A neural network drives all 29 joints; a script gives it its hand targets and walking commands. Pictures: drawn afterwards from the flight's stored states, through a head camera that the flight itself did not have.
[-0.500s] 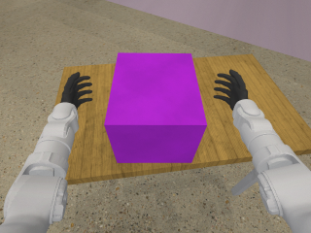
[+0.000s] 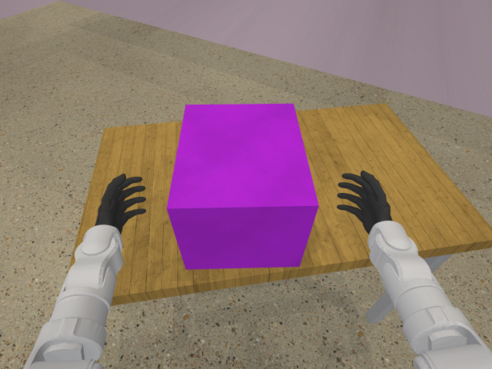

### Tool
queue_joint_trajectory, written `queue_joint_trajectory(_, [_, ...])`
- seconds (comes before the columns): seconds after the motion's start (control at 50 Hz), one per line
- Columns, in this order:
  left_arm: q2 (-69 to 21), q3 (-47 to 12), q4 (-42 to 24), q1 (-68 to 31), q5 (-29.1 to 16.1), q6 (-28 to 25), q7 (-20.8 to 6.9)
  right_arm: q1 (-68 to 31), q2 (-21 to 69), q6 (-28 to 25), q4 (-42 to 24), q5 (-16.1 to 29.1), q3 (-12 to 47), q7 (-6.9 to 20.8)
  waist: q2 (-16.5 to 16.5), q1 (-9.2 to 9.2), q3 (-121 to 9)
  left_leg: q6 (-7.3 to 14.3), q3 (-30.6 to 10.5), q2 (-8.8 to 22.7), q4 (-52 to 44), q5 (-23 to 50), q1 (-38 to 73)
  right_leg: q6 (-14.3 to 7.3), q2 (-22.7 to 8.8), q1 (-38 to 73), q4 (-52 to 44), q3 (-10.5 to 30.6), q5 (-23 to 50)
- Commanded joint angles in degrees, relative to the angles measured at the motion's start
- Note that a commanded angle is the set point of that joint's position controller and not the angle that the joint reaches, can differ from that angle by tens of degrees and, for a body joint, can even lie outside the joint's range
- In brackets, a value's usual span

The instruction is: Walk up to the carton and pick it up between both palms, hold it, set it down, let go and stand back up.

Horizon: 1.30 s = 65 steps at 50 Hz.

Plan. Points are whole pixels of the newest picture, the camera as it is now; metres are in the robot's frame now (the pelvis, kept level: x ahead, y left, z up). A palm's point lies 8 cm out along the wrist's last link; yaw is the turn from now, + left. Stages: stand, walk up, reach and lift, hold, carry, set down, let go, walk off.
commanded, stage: set down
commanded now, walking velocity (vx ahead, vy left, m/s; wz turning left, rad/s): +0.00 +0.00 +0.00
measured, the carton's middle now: (241, 183) +0.50 +0.03 +0.00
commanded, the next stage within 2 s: let go in 2.00 s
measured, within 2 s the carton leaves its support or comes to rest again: neither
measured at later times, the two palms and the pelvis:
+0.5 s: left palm (108, 274) +0.29 +0.24 +0.02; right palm (382, 273) +0.29 -0.20 +0.02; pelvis +0.01 +0.01 +0.00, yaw +0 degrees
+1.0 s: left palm (102, 325) +0.22 +0.25 -0.02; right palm (387, 324) +0.23 -0.21 -0.03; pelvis +0.01 +0.01 +0.00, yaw -1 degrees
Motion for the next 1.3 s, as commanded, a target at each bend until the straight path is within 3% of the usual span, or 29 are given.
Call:
queue_joint_trajectory(0.0, [9.4,2.7,-15.7,-16.3,1.0,-4.1,0.4,-16.4,-8.5,-3.9,-12.8,-0.6,-3.0,0.2,1.5,0.13,-26.1,0.2,-3.4,-2.8,0.4,19.9,15.6,4.4,-0.8,10.7,-2.0,6.0,16.5])
queue_joint_trajectory(0.02, [9.2,2.5,-17.2,-16.2,1.2,-4.0,0.5,-15.7,-9.5,-4.0,-11.7,-1.1,-4.1,0.3,3.3,-0.69,-24.4,-0.4,-3.8,-2.8,0.7,21.0,16.4,3.9,-0.4,9.8,-1.9,5.8,16.6])
queue_joint_trajectory(0.08, [9.1,2.2,-16.6,-14.6,-0.2,-4.4,0.2,-15.5,-8.5,-4.6,-15.4,-1.7,-3.7,0.6,0.8,-0.35,-23.0,0.8,-3.8,-2.9,0.2,16.2,14.7,4.5,-1.2,9.6,-2.4,6.5,13.6])
queue_joint_trajectory(0.14, [7.0,1.3,-18.9,-7.3,0.9,-5.2,0.9,-7.9,-7.8,-5.7,-14.9,-1.4,-4.1,1.1,3.0,-0.06,-20.3,-0.2,-4.0,-2.7,0.0,19.1,17.6,3.7,-0.8,8.8,-2.6,5.9,13.7])
queue_joint_trajectory(0.2, [6.9,1.0,-22.3,-2.9,0.2,-6.1,0.7,-3.9,-7.9,-6.9,-18.5,-1.9,-4.6,1.5,1.3,-0.99,-19.6,0.0,-4.3,-2.8,0.1,20.0,18.7,3.8,-0.7,9.1,-3.1,5.9,14.7])
queue_joint_trajectory(0.28, [9.1,1.2,-20.0,-7.5,-1.5,-8.5,1.2,-6.5,-6.6,-6.6,-21.1,-3.1,-5.1,1.7,1.1,0.12,-16.7,1.1,-3.7,-3.2,-1.4,9.4,12.0,3.8,-1.9,9.2,-3.0,7.1,6.4])
queue_joint_trajectory(0.32, [6.9,-0.9,-20.8,-3.6,-1.7,-9.9,2.1,-1.6,-4.8,-6.5,-19.5,-3.3,-5.1,2.4,1.8,0.15,-15.8,0.7,-4.2,-2.6,-1.7,10.2,13.4,3.0,-1.8,7.9,-2.9,7.0,4.9])
queue_joint_trajectory(0.4, [6.5,-0.7,-21.3,1.7,-0.7,-12.2,2.0,3.2,-5.4,-8.8,-21.2,-2.8,-5.1,2.7,2.7,-0.19,-17.4,0.0,-4.6,-2.8,-0.2,15.2,16.4,3.2,-1.6,9.4,-2.6,7.4,9.5])
queue_joint_trajectory(0.42, [4.8,-0.6,-20.4,10.2,-0.2,-12.4,1.7,9.7,-5.1,-9.5,-20.4,-2.4,-4.0,2.7,1.6,0.16,-14.9,0.1,-4.8,-2.7,-0.2,18.2,17.6,3.0,-1.4,11.0,-2.9,7.4,13.0])
queue_joint_trajectory(0.46, [4.7,-0.1,-19.9,12.3,0.9,-12.6,0.9,11.4,-6.1,-11.0,-19.6,-3.2,-3.6,2.3,0.4,-0.87,-14.5,-0.1,-5.4,-2.8,0.2,20.5,18.6,3.3,-1.4,10.7,-2.5,7.1,17.0])
queue_joint_trajectory(0.48, [4.9,0.8,-24.4,15.7,1.2,-13.6,0.9,14.9,-5.8,-12.6,-22.6,-2.6,-4.3,2.0,1.3,-0.12,-16.5,-0.4,-5.2,-2.8,0.4,23.7,20.5,3.5,-1.1,11.9,-2.1,7.2,19.8])
queue_joint_trajectory(0.5, [6.0,-0.2,-24.5,9.9,0.3,-14.0,0.9,9.7,-6.7,-13.1,-22.9,-2.9,-4.6,2.0,1.4,-0.86,-16.1,-0.4,-4.9,-2.8,0.7,21.8,18.2,3.3,-1.3,10.8,-2.1,7.4,17.5])
queue_joint_trajectory(0.6, [2.8,-1.8,-19.9,18.3,0.6,-16.0,1.6,17.8,-3.6,-13.6,-18.4,-4.0,-3.0,3.4,-0.6,0.06,-5.0,0.3,-5.2,-2.3,-2.0,14.5,17.8,2.3,-1.8,7.9,-4.8,7.8,7.1])
queue_joint_trajectory(0.62, [5.5,-1.6,-23.2,13.0,-0.1,-17.0,2.0,13.9,-4.6,-14.3,-22.0,-4.0,-4.7,3.3,0.9,0.24,-7.9,0.2,-4.7,-2.4,-1.8,12.0,17.1,2.4,-2.1,6.9,-4.7,7.9,4.1])
queue_joint_trajectory(0.66, [5.5,-2.2,-23.9,15.6,-1.0,-19.1,2.9,15.4,-4.0,-15.5,-24.8,-4.1,-4.7,3.6,0.3,0.78,-8.2,0.6,-4.6,-2.1,-1.6,10.1,16.1,2.2,-2.1,7.7,-4.4,8.3,2.7])
queue_joint_trajectory(0.68, [5.2,-3.3,-20.2,15.6,-1.3,-19.7,3.0,15.9,-3.6,-15.5,-21.6,-4.6,-4.7,3.9,0.7,0.07,-6.6,0.5,-4.8,-1.9,-1.8,7.7,15.3,1.9,-2.4,6.5,-4.5,8.4,0.5])
queue_joint_trajectory(0.78, [5.4,-3.3,-21.0,19.7,-0.7,-23.3,3.0,20.5,-3.3,-18.5,-20.0,-3.5,-3.8,3.8,2.8,0.18,-6.8,-0.3,-5.3,-1.9,-0.1,12.1,17.0,1.6,-2.7,7.1,-2.9,8.9,5.2])
queue_joint_trajectory(0.82, [4.1,-2.7,-17.3,23.3,0.8,-22.7,2.3,24.5,-2.7,-18.4,-14.7,-3.7,-2.3,3.9,2.9,0.50,-3.3,-0.4,-5.5,-1.7,-0.7,12.0,18.1,1.4,-2.9,6.6,-4.3,9.4,3.8])
queue_joint_trajectory(0.84, [5.3,-2.9,-20.2,19.0,-0.5,-23.1,2.3,20.5,-3.3,-18.9,-18.3,-3.8,-3.3,3.7,2.1,-0.03,-5.4,0.0,-4.9,-2.0,-0.8,10.9,16.7,1.8,-3.3,7.1,-4.3,9.8,4.2])
queue_joint_trajectory(0.88, [5.6,-3.1,-18.3,21.7,0.4,-22.7,2.3,22.1,-3.7,-19.2,-16.3,-5.1,-3.5,3.3,1.7,-0.73,-5.0,0.0,-5.0,-1.9,-1.0,11.6,17.0,1.7,-2.9,8.2,-3.8,9.3,6.0])
queue_joint_trajectory(0.9, [6.0,-2.9,-19.4,20.7,-0.4,-22.8,2.5,21.1,-3.6,-19.4,-17.9,-4.8,-3.6,3.4,2.0,0.11,-5.9,-0.1,-4.7,-2.1,-1.2,10.2,17.1,1.3,-2.8,7.7,-3.8,8.9,4.5])
queue_joint_trajectory(0.94, [4.4,-3.2,-14.2,24.8,1.1,-21.3,2.1,23.8,-2.6,-18.7,-13.6,-6.0,-2.7,4.0,0.9,0.32,-2.2,0.3,-4.8,-1.9,-1.9,8.5,17.8,0.9,-2.7,6.4,-4.4,8.6,1.3])
queue_joint_trajectory(0.96, [4.5,-2.8,-18.4,24.2,0.4,-21.5,2.4,23.9,-2.9,-19.4,-17.3,-5.9,-3.3,4.1,0.5,1.19,-3.8,0.3,-4.6,-1.7,-1.8,9.0,18.2,1.0,-2.6,7.2,-4.2,8.4,1.4])
queue_joint_trajectory(0.98, [4.5,-3.8,-16.4,26.2,0.8,-20.7,2.4,25.4,-3.1,-18.9,-15.3,-6.8,-3.3,4.1,0.2,0.18,-1.6,0.2,-4.7,-1.7,-2.1,9.5,17.9,0.9,-2.6,6.6,-5.0,8.6,2.0])
queue_joint_trajectory(1.02, [5.5,-3.3,-20.2,23.2,-0.1,-20.4,2.5,23.6,-2.9,-19.0,-19.0,-6.6,-3.4,3.6,0.2,0.51,-3.8,0.4,-4.1,-2.0,-1.8,10.3,17.1,1.6,-3.2,8.5,-4.3,9.1,5.5])
queue_joint_trajectory(1.06, [3.8,-3.8,-17.5,28.6,1.7,-19.0,2.1,29.5,-1.2,-17.9,-13.7,-6.9,-2.4,3.5,1.6,-0.24,-1.4,0.1,-4.2,-2.0,-2.0,10.6,18.9,1.2,-3.1,9.3,-4.4,8.9,6.5])
queue_joint_trajectory(1.12, [4.2,-2.2,-19.1,29.3,2.8,-17.0,1.5,29.2,-1.4,-17.8,-16.5,-7.6,-3.1,3.1,0.3,0.56,-1.7,0.4,-3.7,-2.2,-2.4,12.8,19.6,1.8,-2.8,10.2,-5.0,8.8,9.1])
queue_joint_trajectory(1.14, [4.0,-2.7,-18.2,30.2,3.0,-16.3,1.2,29.5,-1.7,-17.5,-16.3,-8.3,-2.7,2.8,-0.3,-0.30,-0.9,0.6,-3.6,-2.4,-2.5,12.2,19.2,2.1,-2.8,10.7,-5.1,8.8,9.9])
queue_joint_trajectory(1.28, [3.4,-2.5,-22.7,32.6,4.8,-13.8,2.0,33.4,-0.3,-15.8,-18.5,-10.3,-3.7,3.3,2.1,0.36,0.1,0.1,-3.4,-2.0,-3.2,13.5,21.6,1.5,-2.8,9.8,-5.7,8.1,9.4])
